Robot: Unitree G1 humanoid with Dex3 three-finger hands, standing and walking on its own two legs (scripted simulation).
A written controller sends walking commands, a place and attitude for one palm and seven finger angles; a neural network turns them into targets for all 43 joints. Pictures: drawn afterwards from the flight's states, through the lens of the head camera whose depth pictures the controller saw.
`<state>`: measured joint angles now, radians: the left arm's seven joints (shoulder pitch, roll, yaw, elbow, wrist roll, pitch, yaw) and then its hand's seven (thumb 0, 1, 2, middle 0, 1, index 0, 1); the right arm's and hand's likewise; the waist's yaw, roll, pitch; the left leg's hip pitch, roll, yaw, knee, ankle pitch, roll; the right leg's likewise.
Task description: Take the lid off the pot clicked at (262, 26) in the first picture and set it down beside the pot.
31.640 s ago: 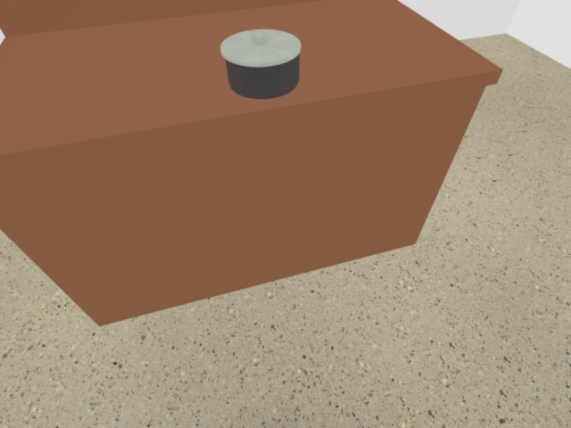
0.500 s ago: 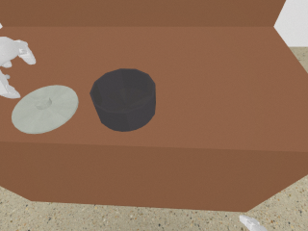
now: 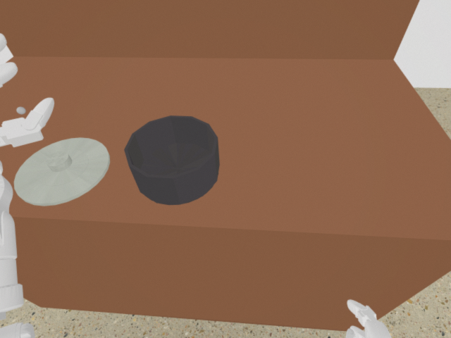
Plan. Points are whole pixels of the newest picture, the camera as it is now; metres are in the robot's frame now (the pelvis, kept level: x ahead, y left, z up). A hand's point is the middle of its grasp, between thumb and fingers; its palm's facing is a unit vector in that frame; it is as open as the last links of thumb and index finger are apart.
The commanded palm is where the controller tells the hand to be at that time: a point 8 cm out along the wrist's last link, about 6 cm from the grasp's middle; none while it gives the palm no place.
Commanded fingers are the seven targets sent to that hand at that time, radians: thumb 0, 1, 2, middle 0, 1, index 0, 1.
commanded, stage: draw the hand back to the body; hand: left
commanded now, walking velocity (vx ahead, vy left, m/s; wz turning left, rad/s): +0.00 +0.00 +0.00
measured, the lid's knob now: (59, 161) +0.43 +0.39 +0.07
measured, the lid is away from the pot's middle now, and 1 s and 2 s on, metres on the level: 0.25 0.25 0.25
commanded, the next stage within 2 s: step back with the hand held close in 1.28 s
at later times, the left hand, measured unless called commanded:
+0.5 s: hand out of the picture +0.25 +0.27 +0.27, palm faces +0.52 -0.83 -0.22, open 7.7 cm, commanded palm +0.20 +0.31 +0.26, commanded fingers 0.00 0.90 0.90 -0.20 -0.30 -0.20 -0.30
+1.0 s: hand out of the picture +0.18 +0.26 +0.26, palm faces +0.48 -0.83 -0.26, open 7.4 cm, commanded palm +0.12 +0.30 +0.26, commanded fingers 0.00 0.90 0.90 -0.20 -0.30 -0.20 -0.30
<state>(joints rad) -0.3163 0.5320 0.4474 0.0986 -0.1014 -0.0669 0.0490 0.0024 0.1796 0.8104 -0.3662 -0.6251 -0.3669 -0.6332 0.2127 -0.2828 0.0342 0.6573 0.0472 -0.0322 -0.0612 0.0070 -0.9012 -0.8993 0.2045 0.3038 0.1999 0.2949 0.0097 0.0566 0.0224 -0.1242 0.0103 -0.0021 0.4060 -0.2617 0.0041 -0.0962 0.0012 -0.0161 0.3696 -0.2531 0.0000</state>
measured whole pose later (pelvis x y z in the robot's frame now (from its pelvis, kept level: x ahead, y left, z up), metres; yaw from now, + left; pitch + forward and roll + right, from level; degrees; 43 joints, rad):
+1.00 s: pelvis -0.03 +0.01 +0.00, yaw +0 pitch -6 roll -1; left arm 0.22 0.38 0.42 -0.50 -0.14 -0.12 0.07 0.01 0.89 0.90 -0.21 -0.30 -0.21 -0.31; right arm 0.15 -0.22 0.04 0.67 0.01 -0.08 -0.07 0.01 -0.90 -0.90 0.20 0.30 0.20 0.29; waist 0.06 0.05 0.03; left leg -0.07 0.00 0.00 0.39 -0.23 0.02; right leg -0.03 -0.01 -0.01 0.34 -0.21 0.01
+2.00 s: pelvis -0.09 +0.04 -0.01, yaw +1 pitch +1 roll -3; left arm 0.43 0.48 0.55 -0.80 -0.09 -0.23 0.12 0.01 0.89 0.90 -0.22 -0.30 -0.22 -0.31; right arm 0.19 -0.19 0.01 0.57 0.02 -0.04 -0.03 0.01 -0.90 -0.90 0.20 0.30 0.20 0.30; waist 0.00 0.04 0.01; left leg -0.41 0.00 -0.02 0.63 -0.23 0.04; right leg -0.25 0.03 -0.04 0.50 -0.27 0.02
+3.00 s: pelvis -0.31 +0.10 -0.01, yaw +0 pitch +1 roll -3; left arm 0.50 0.49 0.52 -0.82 -0.07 -0.25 0.12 0.01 0.89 0.90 -0.21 -0.30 -0.21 -0.31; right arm 0.28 -0.15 0.04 0.60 0.01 -0.12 -0.04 0.01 -0.90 -0.90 0.21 0.30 0.20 0.30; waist -0.02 -0.05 -0.07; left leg -0.36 0.00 -0.01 0.53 -0.20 0.04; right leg -0.18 0.05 -0.03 0.43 -0.32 -0.02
